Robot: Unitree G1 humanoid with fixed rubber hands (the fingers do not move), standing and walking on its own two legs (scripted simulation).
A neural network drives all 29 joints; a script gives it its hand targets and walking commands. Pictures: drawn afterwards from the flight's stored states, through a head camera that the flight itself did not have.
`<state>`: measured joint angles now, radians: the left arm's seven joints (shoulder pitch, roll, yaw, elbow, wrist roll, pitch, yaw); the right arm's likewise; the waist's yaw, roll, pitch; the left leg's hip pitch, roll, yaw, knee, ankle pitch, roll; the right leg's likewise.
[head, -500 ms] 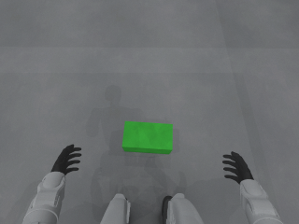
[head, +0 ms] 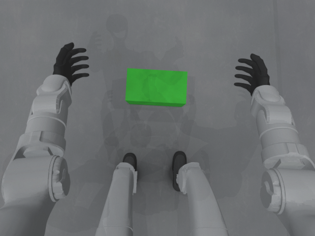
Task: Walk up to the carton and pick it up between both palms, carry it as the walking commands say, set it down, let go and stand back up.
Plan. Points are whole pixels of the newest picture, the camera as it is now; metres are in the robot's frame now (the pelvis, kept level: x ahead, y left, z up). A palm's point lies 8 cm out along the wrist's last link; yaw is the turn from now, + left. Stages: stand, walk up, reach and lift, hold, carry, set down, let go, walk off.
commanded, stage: reach and lift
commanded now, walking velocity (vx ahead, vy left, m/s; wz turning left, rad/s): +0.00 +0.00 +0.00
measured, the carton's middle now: (156, 88) +0.53 +0.02 -0.62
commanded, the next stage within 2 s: none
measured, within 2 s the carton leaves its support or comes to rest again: neither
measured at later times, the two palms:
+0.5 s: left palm (83, 55) +0.53 +0.22 -0.19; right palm (239, 67) +0.51 -0.21 -0.19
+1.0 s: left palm (95, 72) +0.53 +0.23 -0.33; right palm (221, 82) +0.50 -0.21 -0.34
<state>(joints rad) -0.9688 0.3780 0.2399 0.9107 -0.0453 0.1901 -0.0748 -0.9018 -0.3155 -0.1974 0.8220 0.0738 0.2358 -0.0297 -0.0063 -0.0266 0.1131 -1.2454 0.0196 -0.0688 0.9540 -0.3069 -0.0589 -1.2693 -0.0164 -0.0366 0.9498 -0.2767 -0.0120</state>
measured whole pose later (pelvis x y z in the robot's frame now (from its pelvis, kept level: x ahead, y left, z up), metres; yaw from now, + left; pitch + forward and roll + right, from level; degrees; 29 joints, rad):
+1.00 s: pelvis -0.07 +0.02 -0.18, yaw -2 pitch +38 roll -1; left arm -1.61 0.56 0.21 0.99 -0.15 0.25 -0.03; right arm -1.58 -0.43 -0.32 0.95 0.10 0.26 -0.07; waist -0.01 -0.01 0.46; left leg -1.90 0.01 -0.07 1.70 -0.46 -0.06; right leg -1.92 -0.01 -0.01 1.66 -0.40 0.00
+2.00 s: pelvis -0.05 +0.02 -0.33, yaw -2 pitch +36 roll -1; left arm -1.61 0.51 0.06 1.24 -0.25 0.08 0.05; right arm -1.61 -0.45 -0.19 1.23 0.21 0.11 -0.06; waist -0.01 -0.01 0.52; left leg -2.24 0.00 -0.07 2.24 -0.62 -0.06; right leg -2.27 -0.02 0.01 2.19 -0.54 0.01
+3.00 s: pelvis -0.05 +0.02 -0.33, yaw -2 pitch +36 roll -1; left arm -1.62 0.48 0.02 1.22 -0.27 0.10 0.07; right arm -1.61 -0.38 -0.15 1.20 0.18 0.11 -0.06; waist -0.01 -0.01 0.52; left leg -2.24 0.00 -0.07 2.24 -0.62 -0.06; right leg -2.27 -0.02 0.01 2.19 -0.54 0.01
